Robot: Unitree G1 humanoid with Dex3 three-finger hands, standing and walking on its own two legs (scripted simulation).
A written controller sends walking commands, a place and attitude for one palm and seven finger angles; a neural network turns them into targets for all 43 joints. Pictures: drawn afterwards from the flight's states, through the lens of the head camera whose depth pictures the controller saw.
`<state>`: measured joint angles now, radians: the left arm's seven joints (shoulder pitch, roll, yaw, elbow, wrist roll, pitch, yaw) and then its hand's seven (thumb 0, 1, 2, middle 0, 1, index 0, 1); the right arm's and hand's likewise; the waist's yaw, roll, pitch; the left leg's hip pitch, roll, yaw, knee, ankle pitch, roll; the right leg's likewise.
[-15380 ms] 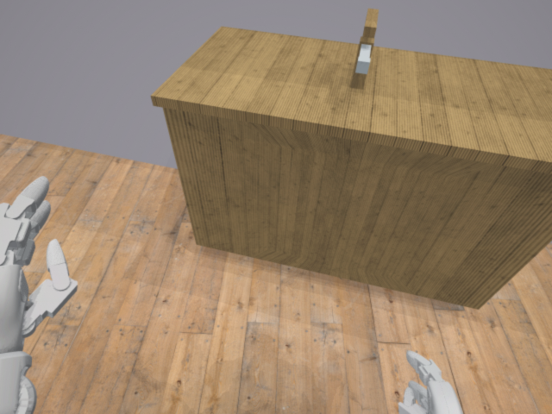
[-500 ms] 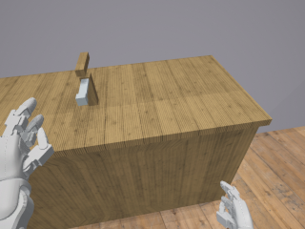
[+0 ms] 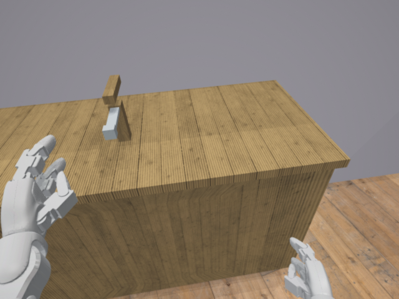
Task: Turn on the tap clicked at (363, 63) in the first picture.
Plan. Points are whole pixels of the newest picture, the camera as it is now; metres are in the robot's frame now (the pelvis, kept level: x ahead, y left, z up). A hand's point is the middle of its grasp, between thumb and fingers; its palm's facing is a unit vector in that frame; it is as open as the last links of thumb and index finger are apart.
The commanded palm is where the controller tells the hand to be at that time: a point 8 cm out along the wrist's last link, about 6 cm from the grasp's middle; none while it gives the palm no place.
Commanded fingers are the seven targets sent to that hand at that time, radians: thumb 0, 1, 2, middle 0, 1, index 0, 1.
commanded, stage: turn the palm inward beside the body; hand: left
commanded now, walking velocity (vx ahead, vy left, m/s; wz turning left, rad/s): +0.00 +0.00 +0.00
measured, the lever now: (110, 132) +0.42 +0.31 +0.14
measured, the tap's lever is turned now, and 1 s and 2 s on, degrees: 1 1 1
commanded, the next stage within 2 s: reach beside the lever's end, fingers flat in 0.42 s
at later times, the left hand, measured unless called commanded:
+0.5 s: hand (79, 195) +0.19 +0.23 +0.19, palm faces +0.48 -0.87 -0.09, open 7.4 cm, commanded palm +0.13 +0.26 +0.20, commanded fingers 0.00 0.90 0.90 -0.20 -0.30 -0.20 -0.30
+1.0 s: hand (84, 177) +0.24 +0.25 +0.18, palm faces +0.49 -0.87 -0.06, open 7.4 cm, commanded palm +0.19 +0.28 +0.19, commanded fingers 0.00 0.90 0.90 -0.20 -0.29 -0.20 -0.29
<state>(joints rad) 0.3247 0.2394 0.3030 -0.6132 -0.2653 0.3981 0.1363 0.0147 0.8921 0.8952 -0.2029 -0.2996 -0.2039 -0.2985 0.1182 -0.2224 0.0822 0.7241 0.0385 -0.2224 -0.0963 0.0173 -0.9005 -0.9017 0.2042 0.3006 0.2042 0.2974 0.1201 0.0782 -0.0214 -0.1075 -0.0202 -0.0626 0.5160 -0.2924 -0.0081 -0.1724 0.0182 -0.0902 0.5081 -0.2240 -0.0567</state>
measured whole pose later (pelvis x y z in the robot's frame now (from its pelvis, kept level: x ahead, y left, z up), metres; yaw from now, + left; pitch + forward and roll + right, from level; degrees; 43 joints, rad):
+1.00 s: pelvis +0.01 +0.01 +0.00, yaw +0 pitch -5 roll +0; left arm 0.15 0.22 0.29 -0.44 -0.24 0.39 0.17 0.02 0.90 0.90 -0.20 -0.30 -0.20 -0.30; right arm 0.12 -0.22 0.07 0.72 0.04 -0.22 -0.11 0.02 -0.90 -0.90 0.20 0.30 0.20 0.30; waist 0.11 0.07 -0.01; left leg -0.12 -0.03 -0.06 0.51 -0.29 0.00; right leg -0.19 0.01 -0.08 0.51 -0.23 -0.05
